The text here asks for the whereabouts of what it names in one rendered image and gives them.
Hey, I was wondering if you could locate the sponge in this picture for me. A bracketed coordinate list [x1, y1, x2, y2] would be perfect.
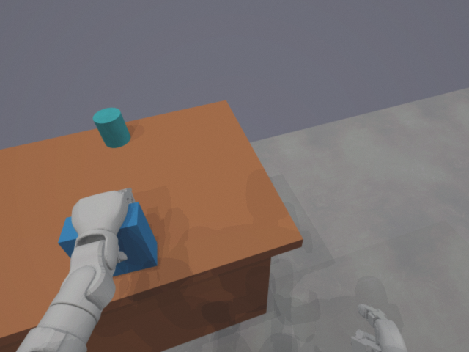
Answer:
[58, 202, 158, 276]

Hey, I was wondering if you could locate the table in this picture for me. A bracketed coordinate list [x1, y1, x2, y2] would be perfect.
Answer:
[0, 100, 303, 352]

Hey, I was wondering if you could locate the robot right hand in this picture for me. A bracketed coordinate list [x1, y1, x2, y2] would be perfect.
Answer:
[351, 304, 407, 352]

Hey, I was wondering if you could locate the left robot forearm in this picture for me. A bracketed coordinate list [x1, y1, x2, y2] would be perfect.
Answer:
[16, 230, 118, 352]

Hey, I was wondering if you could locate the robot left hand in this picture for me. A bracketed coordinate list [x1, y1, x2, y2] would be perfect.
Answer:
[71, 188, 135, 263]

